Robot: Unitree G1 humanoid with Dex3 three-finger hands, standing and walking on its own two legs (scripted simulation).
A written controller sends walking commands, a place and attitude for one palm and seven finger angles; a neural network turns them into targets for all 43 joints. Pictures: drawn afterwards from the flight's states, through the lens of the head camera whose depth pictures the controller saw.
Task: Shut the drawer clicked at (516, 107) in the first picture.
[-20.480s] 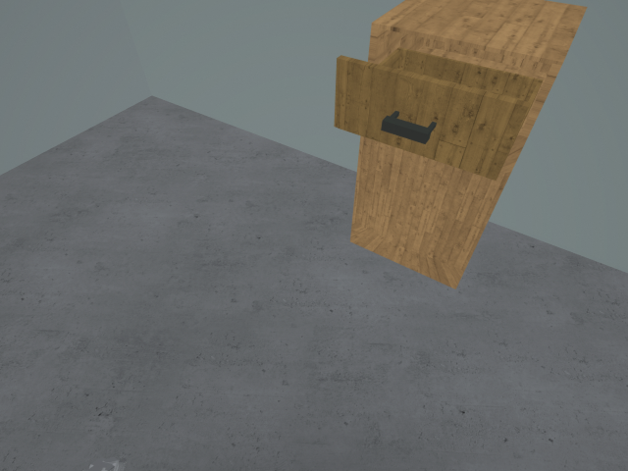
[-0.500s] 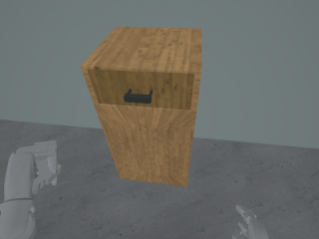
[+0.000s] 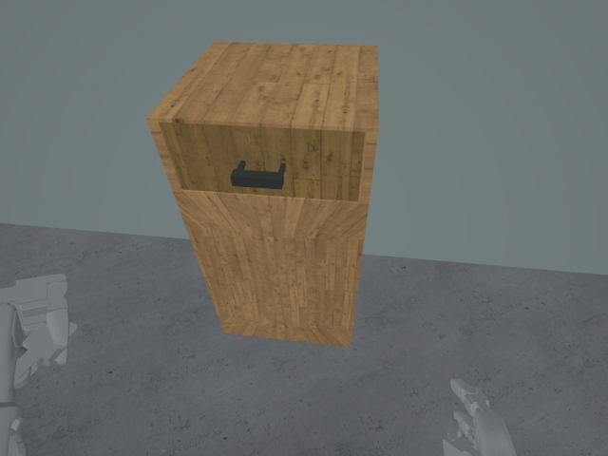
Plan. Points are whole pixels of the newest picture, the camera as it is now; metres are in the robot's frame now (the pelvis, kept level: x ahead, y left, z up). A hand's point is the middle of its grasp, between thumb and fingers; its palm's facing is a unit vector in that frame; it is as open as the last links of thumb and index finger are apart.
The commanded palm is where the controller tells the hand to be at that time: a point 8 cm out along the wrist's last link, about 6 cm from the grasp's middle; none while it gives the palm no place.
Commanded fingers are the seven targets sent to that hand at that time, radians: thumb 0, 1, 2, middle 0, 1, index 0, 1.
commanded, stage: step back with the hand held close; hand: left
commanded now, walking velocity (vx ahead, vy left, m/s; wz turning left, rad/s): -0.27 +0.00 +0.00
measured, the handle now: (259, 172) +0.65 +0.16 +0.01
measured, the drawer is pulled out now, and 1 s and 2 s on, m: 0.00 0.00 0.00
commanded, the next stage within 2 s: stop stepping back and stand still in 1.22 s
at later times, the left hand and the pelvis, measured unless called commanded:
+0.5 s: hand (45, 381) +0.14 +0.25 +0.16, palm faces +0.36 -0.79 -0.49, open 3.2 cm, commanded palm +0.08 +0.29 +0.17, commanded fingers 0.00 0.90 0.90 -1.40 -1.60 -1.40 -1.60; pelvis -0.05 +0.01 -0.01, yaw +0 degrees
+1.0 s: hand out of the picture +0.07 +0.25 +0.16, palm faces +0.37 -0.80 -0.47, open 3.2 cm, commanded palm +0.00 +0.30 +0.17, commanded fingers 0.00 0.90 0.90 -1.40 -1.60 -1.40 -1.60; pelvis -0.11 +0.01 -0.02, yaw +3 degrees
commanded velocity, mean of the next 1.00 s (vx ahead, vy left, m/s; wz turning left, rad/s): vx -0.32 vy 0.00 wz -0.02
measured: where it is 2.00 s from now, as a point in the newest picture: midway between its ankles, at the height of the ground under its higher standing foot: outside the picture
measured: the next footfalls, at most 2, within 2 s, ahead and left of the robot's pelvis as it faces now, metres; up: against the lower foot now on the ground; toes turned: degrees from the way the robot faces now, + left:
right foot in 1.26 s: -0.21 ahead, -0.11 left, +0.00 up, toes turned +0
left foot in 1.68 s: -0.15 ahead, +0.11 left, +0.00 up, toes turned -1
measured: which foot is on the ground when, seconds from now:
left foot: down 0.00-1.00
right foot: down 0.00-1.00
